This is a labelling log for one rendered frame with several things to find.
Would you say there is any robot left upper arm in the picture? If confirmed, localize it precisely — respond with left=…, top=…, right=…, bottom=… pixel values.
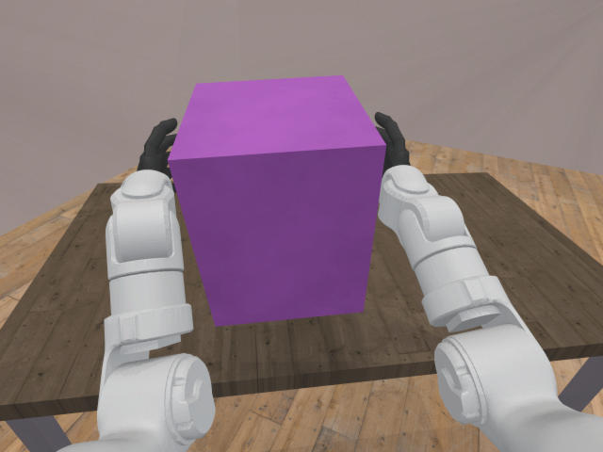
left=57, top=353, right=216, bottom=452

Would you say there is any robot right upper arm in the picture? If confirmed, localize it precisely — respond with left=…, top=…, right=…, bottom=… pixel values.
left=434, top=323, right=603, bottom=452

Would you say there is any table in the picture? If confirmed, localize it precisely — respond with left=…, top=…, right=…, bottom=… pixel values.
left=0, top=172, right=603, bottom=452

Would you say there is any robot right hand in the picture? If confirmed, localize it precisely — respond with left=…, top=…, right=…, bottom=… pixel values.
left=375, top=112, right=411, bottom=178

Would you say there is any robot left forearm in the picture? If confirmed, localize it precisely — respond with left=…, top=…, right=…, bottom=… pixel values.
left=97, top=169, right=193, bottom=434

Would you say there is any robot right forearm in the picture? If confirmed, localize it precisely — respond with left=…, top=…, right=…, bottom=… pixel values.
left=378, top=165, right=558, bottom=394

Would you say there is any robot left hand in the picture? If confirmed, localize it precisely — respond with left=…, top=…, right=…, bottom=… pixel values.
left=137, top=118, right=177, bottom=193

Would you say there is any carton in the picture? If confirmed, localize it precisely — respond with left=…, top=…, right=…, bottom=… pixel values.
left=168, top=75, right=386, bottom=327

